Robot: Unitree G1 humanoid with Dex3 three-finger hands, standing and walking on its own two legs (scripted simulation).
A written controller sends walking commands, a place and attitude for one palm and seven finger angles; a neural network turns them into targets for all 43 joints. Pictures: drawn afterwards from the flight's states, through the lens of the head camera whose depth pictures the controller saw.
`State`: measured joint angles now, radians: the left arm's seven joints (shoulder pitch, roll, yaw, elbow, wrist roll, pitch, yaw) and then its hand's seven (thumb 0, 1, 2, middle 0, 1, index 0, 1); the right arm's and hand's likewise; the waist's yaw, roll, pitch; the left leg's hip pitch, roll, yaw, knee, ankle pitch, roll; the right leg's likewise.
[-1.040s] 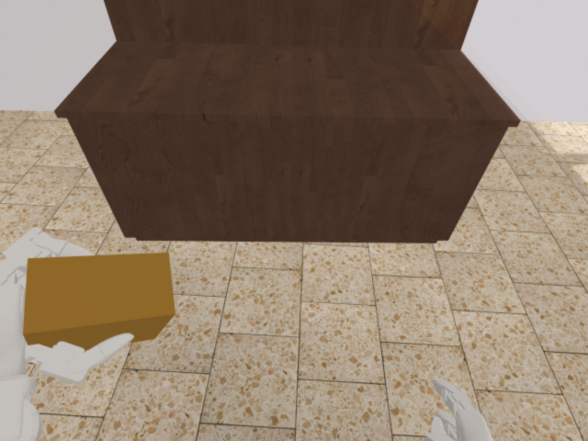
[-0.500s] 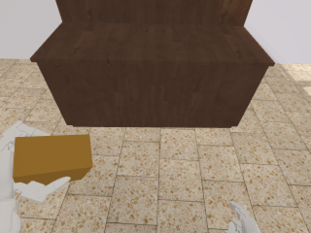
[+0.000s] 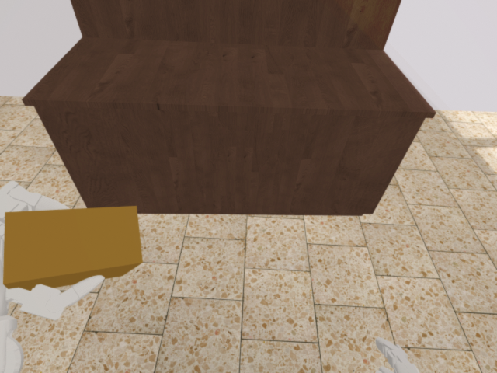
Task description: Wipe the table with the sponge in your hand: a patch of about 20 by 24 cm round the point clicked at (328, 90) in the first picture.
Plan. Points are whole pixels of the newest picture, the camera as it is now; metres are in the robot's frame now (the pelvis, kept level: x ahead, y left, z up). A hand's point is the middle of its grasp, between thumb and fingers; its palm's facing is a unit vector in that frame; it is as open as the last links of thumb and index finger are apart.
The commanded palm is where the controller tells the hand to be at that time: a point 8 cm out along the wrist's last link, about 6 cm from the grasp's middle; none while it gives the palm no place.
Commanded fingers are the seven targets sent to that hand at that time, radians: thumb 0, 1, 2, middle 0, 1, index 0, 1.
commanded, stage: walk to a spot facing it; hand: left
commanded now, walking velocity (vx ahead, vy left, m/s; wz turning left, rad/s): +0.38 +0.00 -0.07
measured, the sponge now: (93, 248) +0.22 +0.21 +0.16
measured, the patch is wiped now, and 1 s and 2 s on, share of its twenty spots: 0.00 0.00 0.00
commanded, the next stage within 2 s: turn to face it in 0.68 s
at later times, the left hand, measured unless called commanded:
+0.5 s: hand (165, 165) +0.36 +0.15 +0.18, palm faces +0.35 -0.80 -0.49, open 10.5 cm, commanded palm +0.29 +0.21 +0.19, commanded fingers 0.00 0.10 1.30 -1.20 -1.60 -1.20 -1.60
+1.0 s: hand (156, 121) +0.43 +0.18 +0.20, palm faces +0.54 -0.74 -0.41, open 10.5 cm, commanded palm +0.38 +0.21 +0.19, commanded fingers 0.00 0.10 1.30 -1.20 -1.60 -1.20 -1.60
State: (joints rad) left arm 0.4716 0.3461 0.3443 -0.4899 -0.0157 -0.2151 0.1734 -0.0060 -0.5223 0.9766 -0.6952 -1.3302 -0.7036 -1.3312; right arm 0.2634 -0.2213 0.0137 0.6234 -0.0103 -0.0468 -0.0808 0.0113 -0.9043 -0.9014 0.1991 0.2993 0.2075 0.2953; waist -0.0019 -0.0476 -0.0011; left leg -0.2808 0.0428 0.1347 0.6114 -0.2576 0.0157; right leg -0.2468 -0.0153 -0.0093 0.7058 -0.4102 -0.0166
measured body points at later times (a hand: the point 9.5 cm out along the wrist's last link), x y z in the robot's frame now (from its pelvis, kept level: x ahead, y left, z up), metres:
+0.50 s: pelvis +0.13 -0.07 +0.01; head +0.17 -0.09 +0.45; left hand +0.33 +0.19 +0.20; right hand +0.28 -0.33 -0.11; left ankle +0.12 +0.06 -0.62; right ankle +0.15 -0.15 -0.72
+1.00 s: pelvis +0.25 -0.09 +0.01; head +0.28 -0.07 +0.46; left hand +0.39 +0.22 +0.22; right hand +0.46 -0.24 -0.08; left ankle +0.30 +0.05 -0.72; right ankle +0.29 -0.22 -0.69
